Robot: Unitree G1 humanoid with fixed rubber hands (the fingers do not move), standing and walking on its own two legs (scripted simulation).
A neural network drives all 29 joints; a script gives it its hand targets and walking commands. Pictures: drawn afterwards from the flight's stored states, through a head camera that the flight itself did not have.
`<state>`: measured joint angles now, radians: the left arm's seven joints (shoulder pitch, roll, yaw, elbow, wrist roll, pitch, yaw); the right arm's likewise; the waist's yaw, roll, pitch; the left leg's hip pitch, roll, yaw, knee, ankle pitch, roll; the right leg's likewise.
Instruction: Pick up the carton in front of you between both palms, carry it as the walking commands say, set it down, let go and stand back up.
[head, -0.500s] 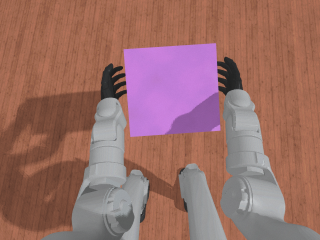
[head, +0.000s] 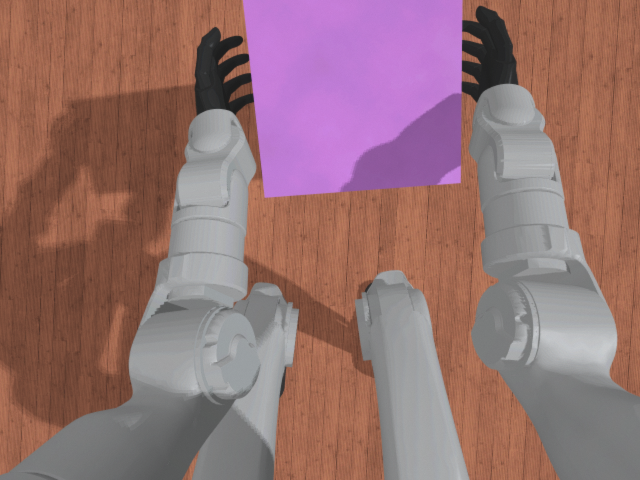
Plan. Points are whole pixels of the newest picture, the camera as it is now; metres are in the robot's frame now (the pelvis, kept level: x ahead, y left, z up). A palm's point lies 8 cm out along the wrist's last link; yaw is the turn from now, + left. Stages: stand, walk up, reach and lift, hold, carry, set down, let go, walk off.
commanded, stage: set down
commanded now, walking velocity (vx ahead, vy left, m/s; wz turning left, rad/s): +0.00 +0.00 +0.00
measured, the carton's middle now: (348, 103) +0.53 -0.07 -0.21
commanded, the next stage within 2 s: none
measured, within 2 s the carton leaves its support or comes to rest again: rests again in 1.14 s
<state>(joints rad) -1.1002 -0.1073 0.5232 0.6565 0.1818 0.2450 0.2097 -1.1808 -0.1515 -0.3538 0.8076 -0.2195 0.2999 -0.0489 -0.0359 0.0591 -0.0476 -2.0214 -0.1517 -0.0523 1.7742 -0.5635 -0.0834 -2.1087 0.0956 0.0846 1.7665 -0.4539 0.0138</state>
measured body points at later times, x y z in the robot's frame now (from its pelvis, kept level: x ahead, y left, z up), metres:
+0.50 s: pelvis +0.00 +0.00 -0.08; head +0.36 -0.06 +0.17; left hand +0.55 +0.07 -0.25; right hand +0.54 -0.24 -0.26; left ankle +0.09 +0.13 -0.45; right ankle +0.11 -0.11 -0.45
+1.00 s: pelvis -0.01 +0.01 -0.10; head +0.36 -0.04 +0.16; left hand +0.55 +0.07 -0.26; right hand +0.55 -0.23 -0.26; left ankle +0.09 +0.13 -0.45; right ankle +0.11 -0.11 -0.45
